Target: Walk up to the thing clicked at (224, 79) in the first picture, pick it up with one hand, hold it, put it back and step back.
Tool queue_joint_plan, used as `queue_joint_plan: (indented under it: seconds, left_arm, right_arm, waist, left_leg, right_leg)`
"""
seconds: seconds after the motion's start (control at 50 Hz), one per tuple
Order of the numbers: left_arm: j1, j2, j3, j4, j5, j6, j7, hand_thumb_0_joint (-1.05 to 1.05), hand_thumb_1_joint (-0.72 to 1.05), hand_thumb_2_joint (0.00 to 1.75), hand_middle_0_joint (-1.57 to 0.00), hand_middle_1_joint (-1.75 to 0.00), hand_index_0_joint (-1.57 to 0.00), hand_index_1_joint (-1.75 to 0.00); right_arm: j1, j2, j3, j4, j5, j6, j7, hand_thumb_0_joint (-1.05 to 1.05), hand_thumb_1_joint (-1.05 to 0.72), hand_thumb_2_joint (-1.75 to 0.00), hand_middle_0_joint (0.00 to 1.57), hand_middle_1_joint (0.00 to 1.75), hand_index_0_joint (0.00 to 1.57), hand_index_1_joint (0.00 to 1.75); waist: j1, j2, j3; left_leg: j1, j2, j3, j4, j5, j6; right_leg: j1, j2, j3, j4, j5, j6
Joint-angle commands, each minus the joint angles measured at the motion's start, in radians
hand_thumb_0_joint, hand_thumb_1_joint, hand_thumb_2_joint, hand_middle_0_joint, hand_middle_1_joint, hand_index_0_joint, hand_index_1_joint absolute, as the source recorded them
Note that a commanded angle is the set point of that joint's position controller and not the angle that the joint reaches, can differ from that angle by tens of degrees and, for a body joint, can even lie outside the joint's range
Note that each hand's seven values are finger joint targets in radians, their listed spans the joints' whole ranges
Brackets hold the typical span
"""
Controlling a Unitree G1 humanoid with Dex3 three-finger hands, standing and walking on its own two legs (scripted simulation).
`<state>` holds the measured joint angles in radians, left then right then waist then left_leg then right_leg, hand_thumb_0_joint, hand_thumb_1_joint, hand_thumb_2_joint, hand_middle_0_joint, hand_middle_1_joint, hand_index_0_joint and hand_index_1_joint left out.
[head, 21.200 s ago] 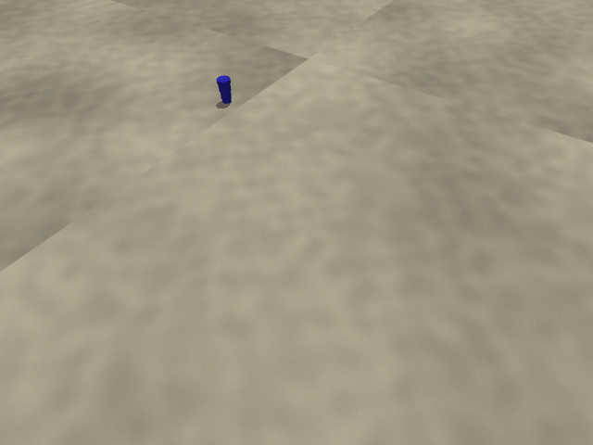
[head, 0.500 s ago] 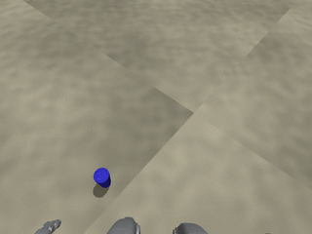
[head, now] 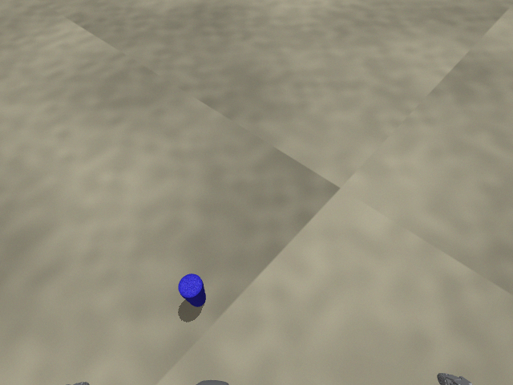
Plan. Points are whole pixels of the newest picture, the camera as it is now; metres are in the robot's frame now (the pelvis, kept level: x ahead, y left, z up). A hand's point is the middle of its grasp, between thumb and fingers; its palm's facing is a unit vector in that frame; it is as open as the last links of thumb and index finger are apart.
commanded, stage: walk up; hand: left
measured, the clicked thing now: (194, 292) +0.46 +0.30 -0.68
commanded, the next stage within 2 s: stand in 1.16 s
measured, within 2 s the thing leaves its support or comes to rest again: neither
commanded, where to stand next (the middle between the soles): +0.14 +0.05 m, yaw +1 degrees
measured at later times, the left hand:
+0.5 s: hand out of the picture +0.09 +0.26 -0.14, palm faces -0.01 -0.94 -0.35, open 7.4 cm
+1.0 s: hand out of the picture +0.10 +0.26 -0.13, palm faces +0.00 -0.94 -0.35, open 7.4 cm
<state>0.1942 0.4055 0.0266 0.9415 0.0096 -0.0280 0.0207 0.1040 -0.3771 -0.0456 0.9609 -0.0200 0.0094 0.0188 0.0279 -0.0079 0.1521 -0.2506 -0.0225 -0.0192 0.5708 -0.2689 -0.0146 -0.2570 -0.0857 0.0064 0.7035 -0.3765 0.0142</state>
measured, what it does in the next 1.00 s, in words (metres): stands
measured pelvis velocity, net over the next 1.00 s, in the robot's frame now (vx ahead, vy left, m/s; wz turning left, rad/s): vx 0.02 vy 0.00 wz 0.01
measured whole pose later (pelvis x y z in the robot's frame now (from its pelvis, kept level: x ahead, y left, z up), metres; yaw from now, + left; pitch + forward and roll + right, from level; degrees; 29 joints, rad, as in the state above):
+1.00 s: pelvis +0.02 +0.00 +0.02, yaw +1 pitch -2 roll +0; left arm 0.09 0.35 0.01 1.13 0.01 -0.02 0.00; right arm 0.09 -0.35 -0.01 1.12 -0.01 0.00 0.01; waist 0.00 0.01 0.05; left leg -0.14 0.02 -0.05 0.37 -0.20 -0.03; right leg -0.10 -0.03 -0.02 0.36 -0.21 0.03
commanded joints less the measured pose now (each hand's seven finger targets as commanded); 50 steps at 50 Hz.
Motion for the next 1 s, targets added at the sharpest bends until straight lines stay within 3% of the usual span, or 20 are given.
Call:
queue_joint_plan:
  seconds: [0.0, 0.02, 0.04, 0.06, 0.08, 0.1, 0.12, 0.14, 0.16, 0.18, 0.2, 0.24, 0.32, 0.36, 0.4, 0.7, 0.74, 0.98]
  left_arm:
    - [-0.01, 0.183, 0.042, -0.052, -0.006, -0.01, 0.008, 0.0, 0.9, 0.9, -0.2, -0.3, -0.2, -0.3]
    - [-0.007, 0.182, 0.041, -0.043, -0.004, -0.015, 0.002, 0.0, 0.9, 0.9, -0.2, -0.3, -0.2, -0.3]
    - [0.021, 0.172, 0.04, -0.028, -0.001, -0.021, -0.004, 0.0, 0.9, 0.9, -0.2, -0.3, -0.2, -0.3]
    - [0.044, 0.181, 0.043, -0.009, 0.002, -0.027, -0.005, 0.0, 0.9, 0.9, -0.2, -0.3, -0.2, -0.3]
    - [0.038, 0.208, 0.05, -0.004, 0.005, -0.03, -0.004, 0.0, 0.9, 0.9, -0.2, -0.3, -0.2, -0.3]
    - [0.023, 0.224, 0.057, 0.005, 0.005, -0.032, 0.001, 0.0, 0.9, 0.9, -0.2, -0.3, -0.2, -0.3]
    - [-0.007, 0.252, 0.058, 0.005, 0.008, -0.032, 0.002, 0.0, 0.9, 0.9, -0.2, -0.3, -0.2, -0.3]
    - [-0.072, 0.261, 0.052, -0.002, 0.011, -0.027, -0.002, 0.0, 0.9, 0.9, -0.2, -0.3, -0.2, -0.3]
    - [-0.115, 0.242, 0.047, -0.011, 0.013, -0.019, -0.007, 0.0, 0.9, 0.9, -0.2, -0.3, -0.2, -0.3]
    - [-0.125, 0.216, 0.041, -0.007, 0.008, -0.013, -0.012, 0.0, 0.9, 0.9, -0.2, -0.3, -0.2, -0.3]
    - [-0.108, 0.193, 0.036, 0.002, 0.003, -0.011, -0.016, 0.0, 0.9, 0.9, -0.2, -0.3, -0.2, -0.3]
    - [-0.076, 0.181, 0.036, 0.034, 0.002, -0.017, -0.018, 0.0, 0.9, 0.9, -0.2, -0.3, -0.2, -0.3]
    - [-0.08, 0.183, 0.035, 0.061, -0.001, -0.028, -0.018, 0.0, 0.9, 0.9, -0.2, -0.3, -0.2, -0.3]
    - [-0.092, 0.18, 0.032, 0.065, -0.003, -0.03, -0.016, 0.0, 0.9, 0.9, -0.2, -0.3, -0.2, -0.3]
    - [-0.103, 0.179, 0.03, 0.076, -0.005, -0.029, -0.014, 0.0, 0.9, 0.9, -0.2, -0.3, -0.2, -0.3]
    - [-0.167, 0.169, 0.021, 0.121, -0.001, -0.015, -0.013, 0.0, 0.9, 0.9, -0.2, -0.3, -0.2, -0.3]
    - [-0.153, 0.168, 0.021, 0.124, -0.002, -0.014, -0.014, 0.0, 0.9, 0.9, -0.2, -0.3, -0.2, -0.3]
    - [-0.157, 0.167, 0.027, 0.134, 0.002, -0.015, -0.013, 0.0, 0.9, 0.9, -0.2, -0.3, -0.2, -0.3]
  right_arm:
    - [0.024, -0.294, -0.069, -0.053, 0.011, -0.037, -0.014, 0.0, -0.9, -0.9, 0.2, 0.3, 0.2, 0.3]
    - [-0.019, -0.268, -0.056, -0.057, 0.009, -0.031, -0.011, 0.0, -0.9, -0.9, 0.2, 0.3, 0.2, 0.3]
    - [-0.07, -0.237, -0.04, -0.068, 0.012, -0.028, -0.009, 0.0, -0.9, -0.9, 0.2, 0.3, 0.2, 0.3]
    - [-0.098, -0.212, -0.027, -0.075, 0.015, -0.027, -0.009, 0.0, -0.9, -0.9, 0.2, 0.3, 0.2, 0.3]
    - [-0.097, -0.189, -0.019, -0.072, 0.022, -0.025, -0.009, 0.0, -0.9, -0.9, 0.2, 0.3, 0.2, 0.3]
    - [-0.079, -0.173, -0.011, -0.059, 0.026, -0.024, -0.006, 0.0, -0.9, -0.9, 0.2, 0.3, 0.2, 0.3]
    - [-0.052, -0.167, -0.011, -0.039, 0.022, -0.02, -0.004, 0.0, -0.9, -0.9, 0.2, 0.3, 0.2, 0.3]
    - [-0.009, -0.172, -0.014, -0.012, 0.02, -0.015, -0.004, 0.0, -0.9, -0.9, 0.2, 0.3, 0.2, 0.3]
    - [0.007, -0.179, -0.018, 0.006, 0.013, -0.015, -0.003, 0.0, -0.9, -0.9, 0.2, 0.3, 0.2, 0.3]
    - [0.007, -0.194, -0.023, 0.015, 0.01, -0.02, -0.002, 0.0, -0.9, -0.9, 0.2, 0.3, 0.2, 0.3]
    - [-0.018, -0.212, -0.023, 0.015, 0.009, -0.027, 0.0, 0.0, -0.9, -0.9, 0.2, 0.3, 0.2, 0.3]
    - [-0.047, -0.207, -0.015, 0.017, 0.01, -0.034, 0.002, 0.0, -0.9, -0.9, 0.2, 0.3, 0.2, 0.3]
    - [-0.036, -0.197, -0.005, 0.04, 0.014, -0.045, -0.004, 0.0, -0.9, -0.9, 0.2, 0.3, 0.2, 0.3]
    - [-0.033, -0.202, -0.004, 0.052, 0.016, -0.048, -0.008, 0.0, -0.9, -0.9, 0.2, 0.3, 0.2, 0.3]
    - [-0.031, -0.202, -0.005, 0.06, 0.019, -0.047, -0.012, 0.0, -0.9, -0.9, 0.2, 0.3, 0.2, 0.3]
    - [-0.051, -0.192, -0.004, 0.1, 0.018, -0.034, -0.017, 0.0, -0.9, -0.9, 0.2, 0.3, 0.2, 0.3]
    - [-0.064, -0.193, -0.003, 0.097, 0.015, -0.035, -0.016, 0.0, -0.9, -0.9, 0.2, 0.3, 0.2, 0.3]
    - [-0.06, -0.184, -0.004, 0.098, 0.015, -0.033, -0.017, 0.0, -0.9, -0.9, 0.2, 0.3, 0.2, 0.3]
  waist:
    - [-0.031, 0.133, -0.244]
    - [-0.015, 0.136, -0.221]
    - [0.011, 0.131, -0.21]
    - [0.023, 0.119, -0.176]
    - [0.018, 0.077, -0.158]
    - [0.013, 0.047, -0.144]
    - [-0.011, 0.019, -0.14]
    - [-0.043, -0.001, -0.1]
    - [-0.056, -0.005, -0.045]
    - [-0.054, 0.007, -0.027]
    - [-0.036, 0.033, -0.022]
    - [-0.008, 0.034, -0.038]
    - [-0.015, 0.031, -0.129]
    - [-0.019, 0.052, -0.191]
    - [-0.023, 0.046, -0.213]
    - [-0.032, 0.01, -0.182]
    - [-0.022, 0.019, -0.177]
    - [-0.027, 0.013, -0.193]
  left_leg:
    - [0.131, 0.33, -0.362, -0.18, 0.164, 0.271]
    - [0.073, 0.271, -0.273, -0.18, 0.105, 0.23]
    - [0.043, 0.198, -0.174, -0.143, 0.077, 0.167]
    - [-0.033, 0.145, -0.126, -0.102, 0.072, 0.106]
    - [-0.08, 0.103, -0.086, -0.053, 0.099, 0.065]
    - [-0.098, 0.067, -0.069, -0.02, 0.081, 0.036]
    - [-0.069, 0.051, -0.058, -0.02, -0.033, 0.031]
    - [0.002, 0.049, -0.05, -0.052, -0.149, 0.039]
    - [0.033, 0.059, -0.077, -0.12, -0.196, 0.045]
    - [0.031, 0.093, -0.132, -0.18, -0.209, 0.054]
    - [-0.005, 0.122, -0.175, -0.22, -0.242, 0.067]
    - [-0.075, 0.149, -0.198, -0.258, -0.214, 0.073]
    - [-0.008, 0.121, -0.13, -0.224, -0.007, 0.051]
    - [0.056, 0.128, -0.11, -0.204, 0.147, 0.05]
    - [0.083, 0.127, -0.095, -0.187, 0.231, 0.05]
    - [0.1, 0.13, -0.082, -0.241, 0.229, 0.042]
    - [0.106, 0.131, -0.084, -0.246, 0.223, 0.044]
    - [0.128, 0.125, -0.075, -0.243, 0.245, 0.039]
  right_leg:
    - [-0.049, 0.034, 0.009, 0.035, -0.187, -0.038]
    - [-0.007, 0.035, 0.007, -0.055, -0.163, -0.046]
    - [0.045, 0.038, -0.006, -0.164, -0.059, -0.047]
    - [0.089, 0.016, 0.027, -0.236, 0.082, -0.047]
    - [0.129, -0.019, 0.089, -0.287, 0.171, -0.065]
    - [0.122, -0.076, 0.174, -0.331, 0.171, -0.096]
    - [0.062, -0.13, 0.235, -0.361, 0.058, -0.131]
    - [-0.064, -0.146, 0.231, -0.387, -0.117, -0.138]
    - [-0.14, -0.104, 0.188, -0.391, -0.223, -0.109]
    - [-0.144, -0.048, 0.137, -0.367, -0.224, -0.081]
    - [-0.114, -0.002, 0.084, -0.339, -0.158, -0.063]
    - [0.006, 0.019, 0.053, -0.324, -0.037, -0.058]
    - [0.105, -0.015, 0.081, -0.354, 0.126, -0.061]
    - [0.14, -0.025, 0.064, -0.346, 0.252, -0.054]
    - [0.156, -0.028, 0.053, -0.352, 0.306, -0.048]
    - [0.167, -0.036, 0.036, -0.39, 0.305, -0.033]
    - [0.16, -0.032, 0.035, -0.395, 0.294, -0.03]
    - [0.177, -0.034, 0.032, -0.41, 0.306, -0.028]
